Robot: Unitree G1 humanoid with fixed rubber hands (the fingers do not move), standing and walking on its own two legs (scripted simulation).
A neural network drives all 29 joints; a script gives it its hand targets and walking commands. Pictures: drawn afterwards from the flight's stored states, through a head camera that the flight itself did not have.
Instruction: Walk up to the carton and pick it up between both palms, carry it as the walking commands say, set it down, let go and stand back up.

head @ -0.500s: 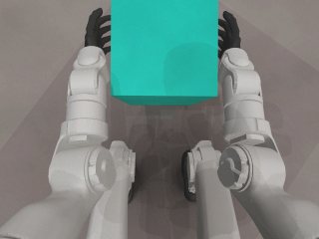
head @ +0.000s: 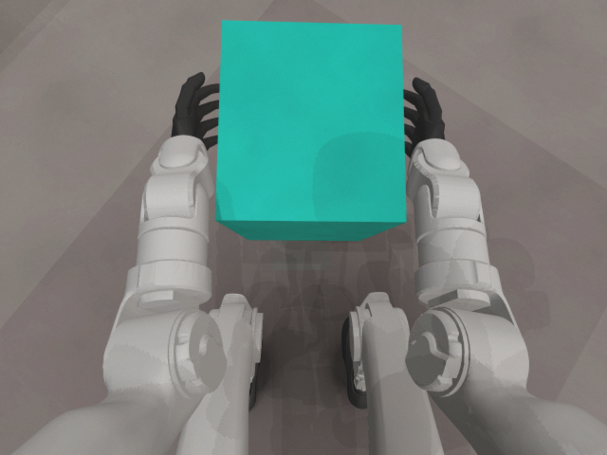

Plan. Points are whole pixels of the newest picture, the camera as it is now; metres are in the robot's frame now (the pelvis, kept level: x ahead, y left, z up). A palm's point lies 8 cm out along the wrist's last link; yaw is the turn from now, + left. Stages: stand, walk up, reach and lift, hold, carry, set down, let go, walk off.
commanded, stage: reach and lift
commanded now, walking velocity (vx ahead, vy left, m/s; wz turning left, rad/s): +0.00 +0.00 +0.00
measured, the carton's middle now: (307, 157) +0.49 +0.00 -0.13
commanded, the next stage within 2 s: none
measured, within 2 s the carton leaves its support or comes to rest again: neither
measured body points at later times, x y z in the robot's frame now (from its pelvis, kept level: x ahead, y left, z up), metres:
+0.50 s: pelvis +0.02 +0.00 +0.06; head +0.23 +0.00 +0.46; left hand +0.47 +0.15 +0.01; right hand +0.47 -0.14 +0.01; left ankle +0.09 +0.13 -0.50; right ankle +0.10 -0.13 -0.50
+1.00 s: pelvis +0.04 +0.00 +0.13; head +0.21 +0.00 +0.54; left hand +0.45 +0.14 +0.08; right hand +0.45 -0.14 +0.08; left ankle +0.09 +0.13 -0.50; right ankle +0.10 -0.13 -0.50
